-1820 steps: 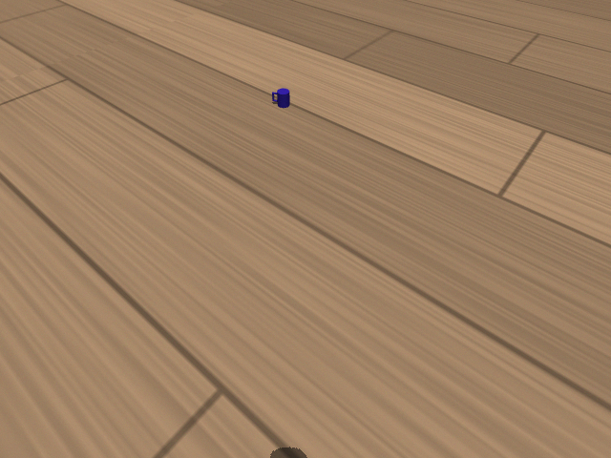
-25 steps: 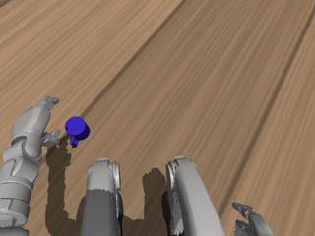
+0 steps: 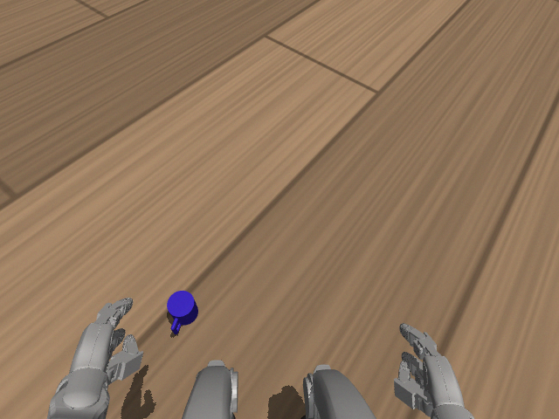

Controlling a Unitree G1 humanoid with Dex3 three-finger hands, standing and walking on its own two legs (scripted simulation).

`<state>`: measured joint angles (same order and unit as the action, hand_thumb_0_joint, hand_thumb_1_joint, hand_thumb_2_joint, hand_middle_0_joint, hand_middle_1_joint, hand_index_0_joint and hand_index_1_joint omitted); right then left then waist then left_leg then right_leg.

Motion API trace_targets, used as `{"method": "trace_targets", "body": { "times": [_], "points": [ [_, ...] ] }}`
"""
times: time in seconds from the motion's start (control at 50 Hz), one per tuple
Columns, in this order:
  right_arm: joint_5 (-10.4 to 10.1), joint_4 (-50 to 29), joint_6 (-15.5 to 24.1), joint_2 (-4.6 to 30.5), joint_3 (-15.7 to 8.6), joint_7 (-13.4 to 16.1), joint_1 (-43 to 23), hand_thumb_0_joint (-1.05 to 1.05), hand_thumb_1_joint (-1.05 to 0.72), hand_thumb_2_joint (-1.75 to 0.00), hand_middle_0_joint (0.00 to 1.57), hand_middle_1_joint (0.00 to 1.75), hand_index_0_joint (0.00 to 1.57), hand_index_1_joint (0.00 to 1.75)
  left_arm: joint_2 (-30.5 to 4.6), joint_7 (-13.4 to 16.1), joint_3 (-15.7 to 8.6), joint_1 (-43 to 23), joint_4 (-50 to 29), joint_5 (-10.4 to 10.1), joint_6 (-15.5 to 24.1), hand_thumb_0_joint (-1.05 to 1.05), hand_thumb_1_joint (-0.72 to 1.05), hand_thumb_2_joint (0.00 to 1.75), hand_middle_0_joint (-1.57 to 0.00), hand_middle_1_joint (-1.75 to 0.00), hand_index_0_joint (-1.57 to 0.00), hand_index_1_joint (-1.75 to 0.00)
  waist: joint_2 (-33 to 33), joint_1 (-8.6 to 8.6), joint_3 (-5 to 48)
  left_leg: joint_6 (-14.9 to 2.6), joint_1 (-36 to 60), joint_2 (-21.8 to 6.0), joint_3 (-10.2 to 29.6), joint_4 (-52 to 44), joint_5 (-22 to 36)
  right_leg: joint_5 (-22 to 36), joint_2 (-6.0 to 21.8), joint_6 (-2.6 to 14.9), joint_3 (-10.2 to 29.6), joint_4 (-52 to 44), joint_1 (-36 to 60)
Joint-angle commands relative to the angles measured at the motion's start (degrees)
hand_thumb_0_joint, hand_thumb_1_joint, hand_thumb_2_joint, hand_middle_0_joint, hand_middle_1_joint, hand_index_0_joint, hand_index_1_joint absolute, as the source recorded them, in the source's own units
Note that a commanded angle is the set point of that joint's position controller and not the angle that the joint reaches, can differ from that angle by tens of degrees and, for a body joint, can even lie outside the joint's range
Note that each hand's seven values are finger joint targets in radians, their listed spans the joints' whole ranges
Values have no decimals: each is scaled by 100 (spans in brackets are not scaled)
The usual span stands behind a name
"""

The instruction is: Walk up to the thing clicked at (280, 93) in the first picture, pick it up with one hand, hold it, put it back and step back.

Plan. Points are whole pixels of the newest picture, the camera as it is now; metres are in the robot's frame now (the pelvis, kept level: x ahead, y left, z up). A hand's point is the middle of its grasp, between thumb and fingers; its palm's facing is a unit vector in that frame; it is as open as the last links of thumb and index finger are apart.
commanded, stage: home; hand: left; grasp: from above
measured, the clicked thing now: (181, 313) +0.45 +0.24 -0.59
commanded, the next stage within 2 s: none
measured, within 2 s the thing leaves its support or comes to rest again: neither
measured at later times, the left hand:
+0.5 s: hand (119, 374) +0.20 +0.18 +0.03, palm faces +0.09 -0.98 -0.20, open 7.4 cm
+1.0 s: hand (118, 383) +0.19 +0.18 +0.03, palm faces +0.08 -0.98 -0.20, open 7.4 cm
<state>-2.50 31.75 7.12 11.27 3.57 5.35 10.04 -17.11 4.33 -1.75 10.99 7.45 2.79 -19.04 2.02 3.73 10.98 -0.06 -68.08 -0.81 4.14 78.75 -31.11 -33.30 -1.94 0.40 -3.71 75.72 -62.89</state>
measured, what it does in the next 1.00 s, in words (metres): rises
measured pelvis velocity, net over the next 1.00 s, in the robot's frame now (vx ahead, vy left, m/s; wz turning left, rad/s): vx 0.03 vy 0.00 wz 0.03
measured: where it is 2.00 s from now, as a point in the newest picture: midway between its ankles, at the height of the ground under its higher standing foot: outside the picture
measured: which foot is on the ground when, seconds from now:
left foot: down 0.00-1.00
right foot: down 0.00-1.00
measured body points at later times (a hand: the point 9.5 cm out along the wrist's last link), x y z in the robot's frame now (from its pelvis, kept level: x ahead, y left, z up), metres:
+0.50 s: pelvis +0.04 +0.00 +0.08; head +0.05 +0.00 +0.53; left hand +0.19 +0.23 +0.05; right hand +0.21 -0.24 +0.02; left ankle +0.06 +0.11 -0.61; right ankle +0.03 -0.12 -0.61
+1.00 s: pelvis +0.03 +0.00 +0.08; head +0.05 +0.00 +0.53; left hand +0.18 +0.23 +0.05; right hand +0.19 -0.24 +0.01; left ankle +0.06 +0.11 -0.61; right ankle +0.03 -0.12 -0.61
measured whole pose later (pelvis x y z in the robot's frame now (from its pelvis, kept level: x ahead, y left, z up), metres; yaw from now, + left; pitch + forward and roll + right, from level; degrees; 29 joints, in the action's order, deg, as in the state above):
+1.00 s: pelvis +0.03 +0.00 +0.08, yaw +2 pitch +9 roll -3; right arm -0.5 30.3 13.2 12.7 2.9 10.4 17.6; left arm -12.8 1.2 -1.7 28.4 -6.4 -3.2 -25.2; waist 2.5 2.8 8.8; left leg 0.0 -40.2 -0.4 3.6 57.1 -26.0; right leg -27.8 -1.4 0.4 -3.0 53.6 -35.0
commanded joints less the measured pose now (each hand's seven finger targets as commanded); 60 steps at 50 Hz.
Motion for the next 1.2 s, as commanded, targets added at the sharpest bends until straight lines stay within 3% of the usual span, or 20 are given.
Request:
{"method": "trace_targets", "body": {
  "times": [0.0,0.1,0.26,0.42,0.68,0.86,0.96,1.08,1.18],
  "points": [
    [-17,-789,344,812,-336,312,209,0,-90,-90,20,30,20,30,-462,96,-429,302,-1410,-387,-93,0,90,90,-20,-30,-20,-30,290,33,1383,-116,2288,57,-4,-1845,1068,1299,-52,81,149,-1884,1586],
    [14,-959,455,756,-299,499,424,0,-90,-90,20,30,20,30,-251,46,-447,1002,-1992,-658,-363,0,90,90,-20,-30,-20,-30,309,-3,956,-81,2933,49,-23,-2495,1421,1607,-53,58,78,-2489,2227],
    [117,-1130,673,719,-365,625,528,0,-90,-90,20,30,20,30,-102,-105,-371,1846,-2591,-654,-452,0,90,90,-20,-30,-20,-30,87,-38,587,-121,3457,81,-104,-2819,2045,2195,-41,10,55,-2968,2779],
    [182,-1130,849,829,-421,623,413,0,-90,-90,20,30,20,30,-137,-274,-356,1688,-2427,-594,-418,0,90,90,-20,-30,-20,-30,-20,-59,60,-121,3455,69,-117,-2999,1684,1801,1,-30,2,-3125,2653],
    [221,-1086,937,848,-422,577,350,0,-90,-90,20,30,20,30,-182,-271,-345,1632,-2549,-548,-364,0,90,90,-20,-30,-20,-30,132,-82,374,-107,3654,111,-178,-2949,1850,2013,43,-35,84,-3110,2887],
    [216,-1078,964,834,-406,599,275,0,-90,-90,20,30,20,30,-177,-260,-355,1632,-2512,-557,-346,0,90,90,-20,-30,-20,-30,143,-156,214,-102,3529,86,-139,-3092,1411,1552,22,-11,49,-3144,2768],
    [202,-1090,993,852,-398,591,237,0,-90,-90,20,30,20,30,-169,-289,-339,1582,-2450,-598,-325,0,90,90,-20,-30,-20,-30,87,-137,13,-110,3384,68,-91,-3205,895,1082,3,-16,22,-3196,2646],
    [201,-1094,1003,814,-389,596,246,0,-90,-90,20,30,20,30,-176,-284,-341,1623,-2571,-592,-304,0,90,90,-20,-30,-20,-30,142,-180,53,-95,3358,77,-121,-3163,925,1088,15,-8,39,-3184,2644],
    [208,-1039,1008,839,-426,608,344,0,-90,-90,20,30,20,30,-201,-281,-362,1685,-2624,-590,-291,0,90,90,-20,-30,-20,-30,174,-154,393,-84,3579,60,-127,-3014,1602,1664,7,6,62,-3025,2803]
  ]
}}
